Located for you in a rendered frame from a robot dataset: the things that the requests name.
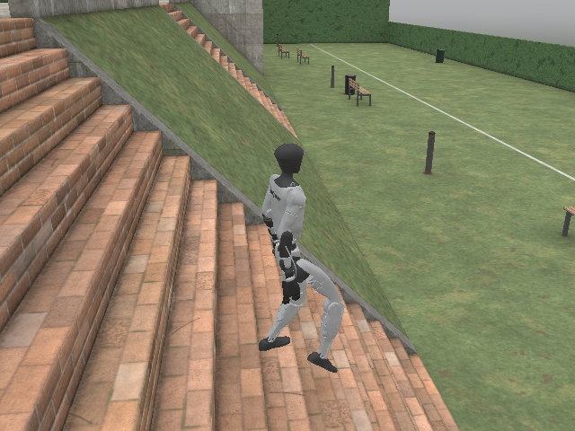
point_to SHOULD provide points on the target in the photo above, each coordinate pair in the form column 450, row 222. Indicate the robot right upper arm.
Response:
column 295, row 202

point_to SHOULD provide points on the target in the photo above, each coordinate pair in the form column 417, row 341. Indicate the robot left upper arm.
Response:
column 266, row 207

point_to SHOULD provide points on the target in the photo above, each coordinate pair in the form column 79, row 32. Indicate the robot right forearm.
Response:
column 285, row 260

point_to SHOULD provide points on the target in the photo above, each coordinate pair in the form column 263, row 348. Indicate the robot left forearm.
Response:
column 269, row 223

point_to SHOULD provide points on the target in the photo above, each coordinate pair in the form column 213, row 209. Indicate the robot right foot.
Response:
column 324, row 363

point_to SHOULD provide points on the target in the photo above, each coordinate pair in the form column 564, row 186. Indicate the robot right hand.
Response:
column 290, row 289

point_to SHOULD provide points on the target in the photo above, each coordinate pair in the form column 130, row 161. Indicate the robot left shin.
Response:
column 284, row 316

